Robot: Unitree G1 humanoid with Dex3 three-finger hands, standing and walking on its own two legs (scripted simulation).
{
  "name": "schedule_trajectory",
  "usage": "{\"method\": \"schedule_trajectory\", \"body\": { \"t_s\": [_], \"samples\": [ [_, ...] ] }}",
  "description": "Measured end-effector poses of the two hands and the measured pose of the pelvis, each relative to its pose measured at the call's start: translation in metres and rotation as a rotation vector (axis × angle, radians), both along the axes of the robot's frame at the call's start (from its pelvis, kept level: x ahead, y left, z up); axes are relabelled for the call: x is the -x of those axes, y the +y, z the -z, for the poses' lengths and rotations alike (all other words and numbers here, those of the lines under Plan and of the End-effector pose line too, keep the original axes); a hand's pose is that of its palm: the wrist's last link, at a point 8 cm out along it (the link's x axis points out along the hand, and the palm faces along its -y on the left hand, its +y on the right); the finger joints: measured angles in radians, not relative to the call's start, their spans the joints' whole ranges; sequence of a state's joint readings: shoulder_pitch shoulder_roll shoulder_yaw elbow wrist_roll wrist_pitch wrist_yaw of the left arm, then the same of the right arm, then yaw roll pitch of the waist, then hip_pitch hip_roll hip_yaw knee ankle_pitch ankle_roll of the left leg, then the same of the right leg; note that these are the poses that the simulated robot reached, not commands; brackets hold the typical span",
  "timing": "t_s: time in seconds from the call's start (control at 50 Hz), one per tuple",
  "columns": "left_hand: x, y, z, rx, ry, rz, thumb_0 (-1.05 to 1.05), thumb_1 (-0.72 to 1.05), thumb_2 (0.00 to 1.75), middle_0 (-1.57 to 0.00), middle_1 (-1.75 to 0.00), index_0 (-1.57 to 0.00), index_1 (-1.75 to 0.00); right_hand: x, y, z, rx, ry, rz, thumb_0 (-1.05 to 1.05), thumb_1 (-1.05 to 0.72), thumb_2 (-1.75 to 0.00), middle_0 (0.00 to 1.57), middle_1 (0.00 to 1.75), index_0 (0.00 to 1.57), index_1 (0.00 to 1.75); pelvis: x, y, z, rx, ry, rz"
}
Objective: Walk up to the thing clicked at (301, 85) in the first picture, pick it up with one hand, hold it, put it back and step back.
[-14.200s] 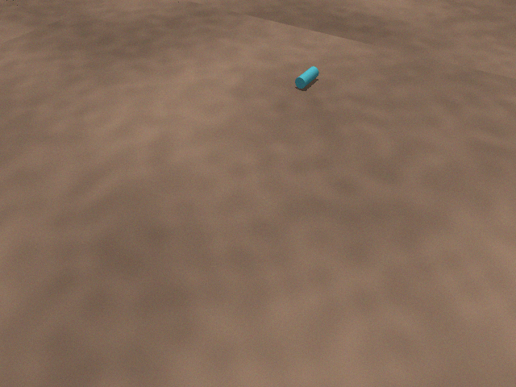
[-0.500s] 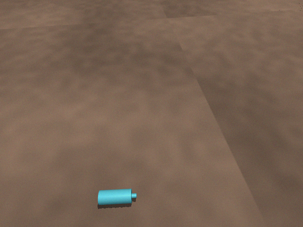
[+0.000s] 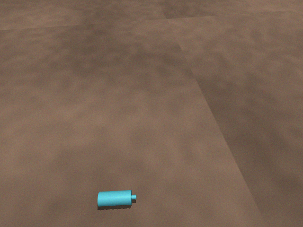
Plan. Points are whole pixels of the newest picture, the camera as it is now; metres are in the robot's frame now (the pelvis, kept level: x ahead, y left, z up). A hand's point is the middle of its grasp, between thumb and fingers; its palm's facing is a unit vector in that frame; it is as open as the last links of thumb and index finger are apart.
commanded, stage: stand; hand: left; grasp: from above
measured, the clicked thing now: (117, 197) +0.42 +0.22 -0.74
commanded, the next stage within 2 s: rise first in 0.82 s
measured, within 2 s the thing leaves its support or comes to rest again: neither
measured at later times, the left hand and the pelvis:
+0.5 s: hand out of the picture +0.06 +0.26 -0.16, palm faces -0.02 -0.94 -0.35, open 7.4 cm; pelvis -0.01 +0.00 +0.00, yaw +0 degrees
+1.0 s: hand out of the picture +0.08 +0.26 -0.16, palm faces +0.04 -0.94 -0.35, open 7.6 cm; pelvis -0.01 +0.01 +0.00, yaw +1 degrees
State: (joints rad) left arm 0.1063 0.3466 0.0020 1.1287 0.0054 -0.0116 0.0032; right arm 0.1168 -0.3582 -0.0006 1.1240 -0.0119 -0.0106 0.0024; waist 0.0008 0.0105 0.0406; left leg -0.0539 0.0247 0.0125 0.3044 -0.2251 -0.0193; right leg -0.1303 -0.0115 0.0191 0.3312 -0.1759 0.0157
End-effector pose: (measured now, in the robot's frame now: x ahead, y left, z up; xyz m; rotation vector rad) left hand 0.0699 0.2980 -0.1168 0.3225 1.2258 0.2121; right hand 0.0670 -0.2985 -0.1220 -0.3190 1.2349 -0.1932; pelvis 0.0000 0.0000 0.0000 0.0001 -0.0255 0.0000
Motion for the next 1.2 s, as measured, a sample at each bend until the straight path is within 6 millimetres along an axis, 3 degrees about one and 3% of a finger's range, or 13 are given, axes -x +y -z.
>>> {"method": "schedule_trajectory", "body": {
  "t_s": [0.94,1.02,1.12,1.2],
  "samples": [
    [0.012,0.006,0.002,0.003,0.013,-0.002,0.00,0.90,0.90,-0.20,-0.30,-0.20,-0.30,0.009,0.006,0.000,-0.002,0.006,0.001,0.00,-0.91,-0.90,0.20,0.30,0.20,0.30,0.005,0.005,0.000,0.000,-0.005,-0.001],
    [-0.012,0.002,0.003,0.011,-0.090,-0.038,0.01,0.84,0.92,-0.18,-0.37,-0.18,-0.37,0.000,0.016,0.000,-0.009,-0.089,-0.011,0.00,-0.91,-0.90,0.20,0.30,0.20,0.30,0.013,0.005,0.005,0.001,0.043,-0.021],
    [-0.049,0.004,0.015,0.021,-0.130,0.008,0.00,0.61,0.95,-0.12,-0.60,-0.12,-0.60,-0.006,0.033,0.009,-0.041,-0.154,-0.019,0.00,-0.91,-0.90,0.20,0.30,0.20,0.30,0.023,0.003,0.019,0.004,0.128,-0.023],
    [-0.059,0.004,0.016,0.000,-0.138,0.058,0.00,0.36,0.98,-0.07,-0.81,-0.08,-0.80,-0.008,0.045,0.013,-0.072,-0.192,0.003,0.00,-0.91,-0.90,0.20,0.30,0.20,0.30,0.023,0.005,0.026,0.007,0.155,-0.019]
  ]
}}
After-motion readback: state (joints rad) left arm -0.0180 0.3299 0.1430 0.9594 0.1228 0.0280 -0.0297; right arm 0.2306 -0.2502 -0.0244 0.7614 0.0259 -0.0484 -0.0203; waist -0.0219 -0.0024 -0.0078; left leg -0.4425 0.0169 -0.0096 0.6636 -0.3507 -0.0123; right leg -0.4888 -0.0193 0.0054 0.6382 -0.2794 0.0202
